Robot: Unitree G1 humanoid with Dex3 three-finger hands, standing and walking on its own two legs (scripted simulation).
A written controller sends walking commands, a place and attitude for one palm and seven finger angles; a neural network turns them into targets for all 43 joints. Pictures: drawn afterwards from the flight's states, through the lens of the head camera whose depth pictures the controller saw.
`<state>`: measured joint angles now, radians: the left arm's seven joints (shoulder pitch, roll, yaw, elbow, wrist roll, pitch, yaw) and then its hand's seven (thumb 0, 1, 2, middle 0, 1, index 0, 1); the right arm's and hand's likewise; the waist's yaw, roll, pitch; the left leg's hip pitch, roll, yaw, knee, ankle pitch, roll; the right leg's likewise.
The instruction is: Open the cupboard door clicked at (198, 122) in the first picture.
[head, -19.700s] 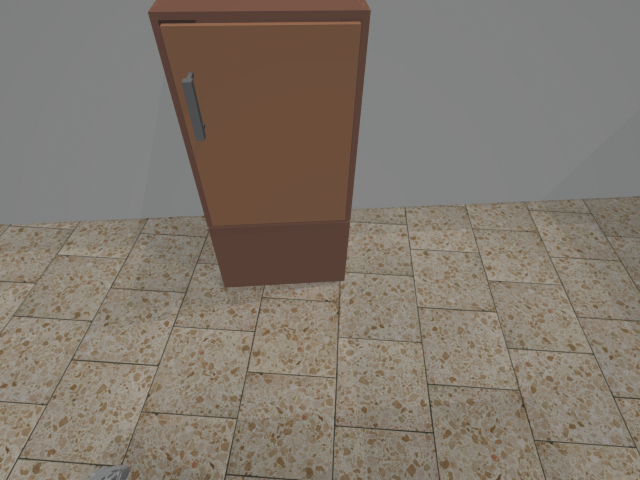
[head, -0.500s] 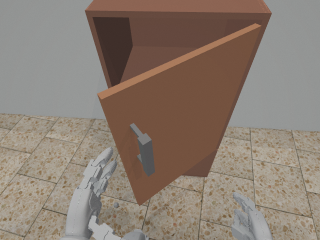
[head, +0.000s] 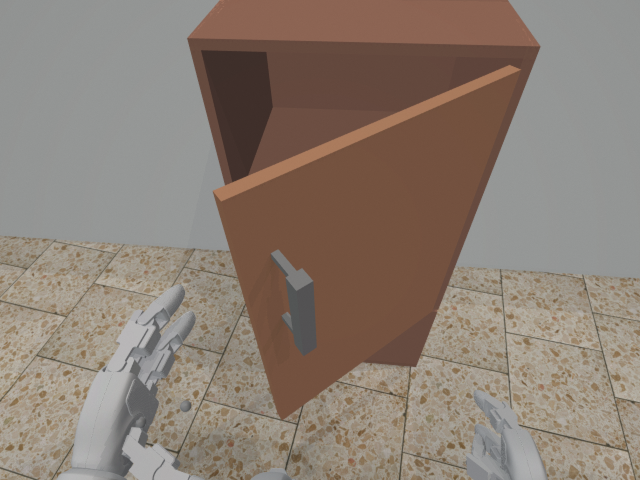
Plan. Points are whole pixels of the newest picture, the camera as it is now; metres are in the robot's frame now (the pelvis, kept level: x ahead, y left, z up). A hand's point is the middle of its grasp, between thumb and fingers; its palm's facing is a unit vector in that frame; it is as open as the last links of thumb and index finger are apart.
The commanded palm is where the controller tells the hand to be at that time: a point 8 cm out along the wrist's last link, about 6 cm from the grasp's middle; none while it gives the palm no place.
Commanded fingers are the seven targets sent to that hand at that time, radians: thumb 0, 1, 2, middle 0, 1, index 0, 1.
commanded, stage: draw the hand back to the body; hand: left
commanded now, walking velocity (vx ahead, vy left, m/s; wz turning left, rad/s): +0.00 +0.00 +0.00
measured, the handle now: (293, 304) +0.31 +0.06 +0.08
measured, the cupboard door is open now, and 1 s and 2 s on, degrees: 41 41 41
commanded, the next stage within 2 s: step back with the hand held close in 1.34 s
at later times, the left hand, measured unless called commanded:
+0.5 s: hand (85, 383) +0.18 +0.22 +0.15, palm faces +0.22 -0.93 -0.28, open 14.5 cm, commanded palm +0.14 +0.27 +0.18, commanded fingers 0.00 0.13 0.57 -0.17 -0.30 -0.17 -0.30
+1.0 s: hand out of the picture +0.22 +0.29 +0.22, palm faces +0.44 -0.81 -0.40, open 8.6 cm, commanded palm +0.17 +0.32 +0.24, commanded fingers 0.00 0.90 0.90 -0.20 -0.30 -0.20 -0.30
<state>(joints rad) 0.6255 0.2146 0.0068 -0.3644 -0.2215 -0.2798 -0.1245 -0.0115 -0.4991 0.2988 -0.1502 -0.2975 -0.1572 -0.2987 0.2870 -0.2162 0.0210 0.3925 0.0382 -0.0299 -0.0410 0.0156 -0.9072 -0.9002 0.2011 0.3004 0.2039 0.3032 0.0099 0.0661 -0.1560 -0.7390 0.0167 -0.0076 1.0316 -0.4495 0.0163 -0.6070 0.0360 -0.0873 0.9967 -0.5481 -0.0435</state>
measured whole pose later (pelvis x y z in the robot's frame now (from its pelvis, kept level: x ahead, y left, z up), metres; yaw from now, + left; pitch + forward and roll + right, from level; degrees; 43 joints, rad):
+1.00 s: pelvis +0.03 +0.03 +0.07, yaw -1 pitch -2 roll -1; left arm 0.49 0.37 0.33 -0.45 -0.08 -0.04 0.13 0.01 0.66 0.80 -0.20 -0.30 -0.21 -0.30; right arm 0.21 -0.23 0.05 0.59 0.01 -0.09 -0.07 0.01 -0.90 -0.90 0.20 0.30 0.21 0.30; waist 0.07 0.05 -0.02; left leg -0.20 -0.03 0.05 0.48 -0.25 0.05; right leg -0.07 0.00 -0.03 0.42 -0.30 0.00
